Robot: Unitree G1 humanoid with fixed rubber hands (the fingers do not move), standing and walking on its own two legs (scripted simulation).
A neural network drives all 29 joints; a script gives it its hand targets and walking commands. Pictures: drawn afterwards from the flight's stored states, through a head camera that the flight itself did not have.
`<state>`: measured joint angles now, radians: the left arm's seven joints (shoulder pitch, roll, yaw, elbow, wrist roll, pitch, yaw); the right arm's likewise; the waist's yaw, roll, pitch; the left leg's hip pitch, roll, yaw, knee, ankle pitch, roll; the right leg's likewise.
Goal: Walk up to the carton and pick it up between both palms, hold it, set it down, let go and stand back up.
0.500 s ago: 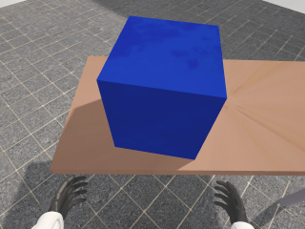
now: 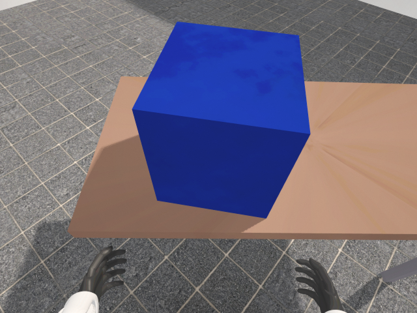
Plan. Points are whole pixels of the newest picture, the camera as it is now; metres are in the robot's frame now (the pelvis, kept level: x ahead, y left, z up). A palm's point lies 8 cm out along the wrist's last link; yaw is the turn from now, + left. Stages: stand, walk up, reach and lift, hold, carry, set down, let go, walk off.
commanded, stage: set down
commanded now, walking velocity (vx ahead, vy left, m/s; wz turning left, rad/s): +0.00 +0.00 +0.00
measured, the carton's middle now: (223, 123) +0.48 +0.01 +0.06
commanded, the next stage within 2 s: let go in 0.44 s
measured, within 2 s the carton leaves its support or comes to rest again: neither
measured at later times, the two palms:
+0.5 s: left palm (97, 296) +0.14 +0.23 -0.08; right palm (330, 311) +0.14 -0.21 -0.09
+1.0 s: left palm (93, 300) +0.14 +0.24 -0.09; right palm out of the picture +0.14 -0.23 -0.09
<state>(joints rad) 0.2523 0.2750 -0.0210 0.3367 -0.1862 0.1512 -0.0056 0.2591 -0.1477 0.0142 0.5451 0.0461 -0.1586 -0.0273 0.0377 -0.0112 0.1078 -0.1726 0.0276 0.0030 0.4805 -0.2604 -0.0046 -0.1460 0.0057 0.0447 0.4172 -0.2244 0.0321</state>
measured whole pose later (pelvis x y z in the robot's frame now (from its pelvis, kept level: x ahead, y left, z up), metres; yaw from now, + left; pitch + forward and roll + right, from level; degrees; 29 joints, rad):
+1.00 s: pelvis +0.00 +0.00 +0.00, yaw +0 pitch -3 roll -1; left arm 0.23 0.24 -0.03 0.50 -0.09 0.08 0.03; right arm 0.20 -0.20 0.00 0.75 -0.02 -0.16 0.02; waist 0.04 -0.01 0.10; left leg -0.17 0.03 0.00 0.48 -0.26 0.00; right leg -0.15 0.01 0.04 0.42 -0.22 0.03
